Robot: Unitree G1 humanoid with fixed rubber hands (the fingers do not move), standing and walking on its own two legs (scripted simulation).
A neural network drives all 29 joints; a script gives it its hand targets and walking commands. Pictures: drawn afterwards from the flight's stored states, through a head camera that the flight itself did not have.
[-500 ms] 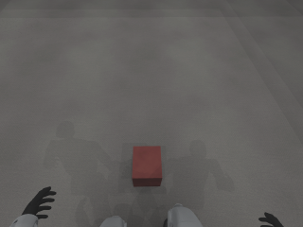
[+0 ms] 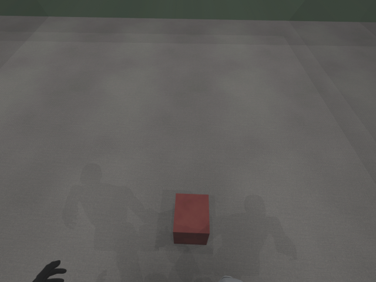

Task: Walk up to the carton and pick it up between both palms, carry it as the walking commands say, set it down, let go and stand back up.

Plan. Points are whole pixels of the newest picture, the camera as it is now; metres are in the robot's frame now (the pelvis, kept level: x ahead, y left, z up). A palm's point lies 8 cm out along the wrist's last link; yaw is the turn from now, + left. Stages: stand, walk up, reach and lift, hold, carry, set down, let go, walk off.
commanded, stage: walk up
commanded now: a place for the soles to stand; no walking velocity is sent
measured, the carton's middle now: (191, 219) +0.51 -0.02 -0.66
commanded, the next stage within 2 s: none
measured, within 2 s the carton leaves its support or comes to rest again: neither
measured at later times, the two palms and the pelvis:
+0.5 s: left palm (48, 276) +0.15 +0.30 -0.08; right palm out of the picture +0.14 -0.39 -0.09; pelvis +0.07 -0.04 +0.00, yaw +2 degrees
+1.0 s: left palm (75, 231) +0.24 +0.27 -0.08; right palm (322, 221) +0.29 -0.34 -0.09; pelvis +0.13 -0.04 +0.02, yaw +2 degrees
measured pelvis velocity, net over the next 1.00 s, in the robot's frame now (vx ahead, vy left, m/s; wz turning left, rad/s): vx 0.13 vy -0.04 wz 0.04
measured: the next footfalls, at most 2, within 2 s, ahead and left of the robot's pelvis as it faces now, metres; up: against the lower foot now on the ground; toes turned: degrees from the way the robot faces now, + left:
left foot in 0.66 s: +0.17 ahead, +0.09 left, +0.00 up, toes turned -7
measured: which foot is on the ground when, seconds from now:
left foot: down 0.00-0.44, up 0.46-0.64, down 0.66-1.00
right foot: down 0.00-1.00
